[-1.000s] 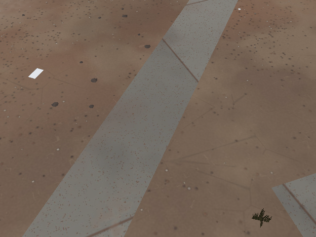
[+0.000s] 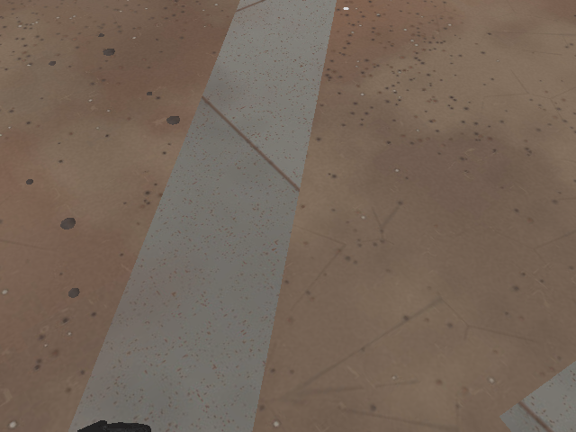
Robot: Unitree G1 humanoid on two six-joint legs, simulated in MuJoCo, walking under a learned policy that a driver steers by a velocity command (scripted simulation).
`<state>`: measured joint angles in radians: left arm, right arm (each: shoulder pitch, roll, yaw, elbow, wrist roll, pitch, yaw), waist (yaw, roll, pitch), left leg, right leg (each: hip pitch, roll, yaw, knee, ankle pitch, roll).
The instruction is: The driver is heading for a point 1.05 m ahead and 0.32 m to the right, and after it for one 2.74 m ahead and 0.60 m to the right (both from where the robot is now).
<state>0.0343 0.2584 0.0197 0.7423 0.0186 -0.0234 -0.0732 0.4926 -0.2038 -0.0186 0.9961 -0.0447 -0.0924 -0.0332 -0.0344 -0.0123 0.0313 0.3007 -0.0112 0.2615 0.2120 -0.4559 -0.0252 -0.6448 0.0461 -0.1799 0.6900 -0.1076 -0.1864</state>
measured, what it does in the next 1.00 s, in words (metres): walks ahead, turning right: right foot, then left foot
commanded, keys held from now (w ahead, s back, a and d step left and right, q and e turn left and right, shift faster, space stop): w+e+shift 0.54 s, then w+shift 0.02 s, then shift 0.44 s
